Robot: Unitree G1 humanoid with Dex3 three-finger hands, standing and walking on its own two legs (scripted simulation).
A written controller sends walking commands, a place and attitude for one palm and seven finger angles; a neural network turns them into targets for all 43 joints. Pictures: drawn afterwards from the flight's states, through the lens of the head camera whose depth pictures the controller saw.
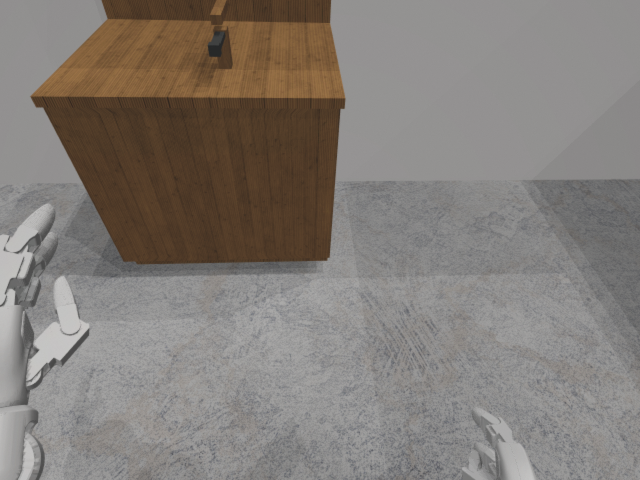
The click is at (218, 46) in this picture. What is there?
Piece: tap's lever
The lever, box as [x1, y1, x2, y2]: [208, 42, 221, 56]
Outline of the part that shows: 209,42 209,56 220,56 221,52 219,42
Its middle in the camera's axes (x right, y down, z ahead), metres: -0.27 -0.49 +0.99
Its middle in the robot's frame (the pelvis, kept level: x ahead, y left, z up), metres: +1.06 +0.34 +0.09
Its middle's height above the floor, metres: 0.86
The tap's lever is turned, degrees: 0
